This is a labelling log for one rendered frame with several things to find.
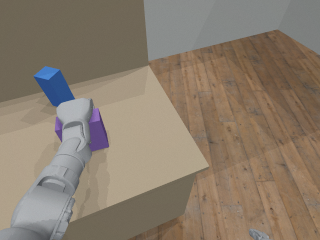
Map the sponge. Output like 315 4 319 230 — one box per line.
54 108 109 151

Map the table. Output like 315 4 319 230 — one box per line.
0 0 210 240

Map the left robot forearm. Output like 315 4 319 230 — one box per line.
10 118 92 227

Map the robot right hand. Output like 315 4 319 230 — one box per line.
249 228 272 240

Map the robot left hand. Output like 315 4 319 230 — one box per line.
56 97 95 144

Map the robot left upper arm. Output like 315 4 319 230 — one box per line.
0 185 76 240

